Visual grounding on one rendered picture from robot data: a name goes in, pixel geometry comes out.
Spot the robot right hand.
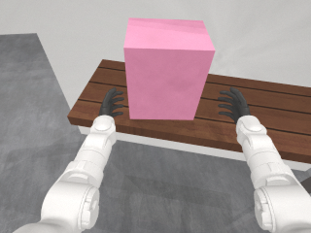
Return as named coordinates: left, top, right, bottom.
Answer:
left=218, top=87, right=251, bottom=125

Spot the table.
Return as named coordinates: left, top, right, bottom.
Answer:
left=67, top=59, right=311, bottom=194

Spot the left robot forearm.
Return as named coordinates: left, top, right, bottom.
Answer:
left=41, top=115, right=117, bottom=218

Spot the carton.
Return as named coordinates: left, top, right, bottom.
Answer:
left=123, top=17, right=216, bottom=120

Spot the robot left hand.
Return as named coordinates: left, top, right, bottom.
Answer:
left=98, top=87, right=124, bottom=117

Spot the robot left upper arm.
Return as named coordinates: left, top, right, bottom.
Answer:
left=13, top=181, right=100, bottom=233

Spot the right robot forearm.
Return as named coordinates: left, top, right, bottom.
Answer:
left=235, top=116, right=311, bottom=201

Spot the robot right upper arm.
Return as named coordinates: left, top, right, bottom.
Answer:
left=254, top=184, right=311, bottom=233

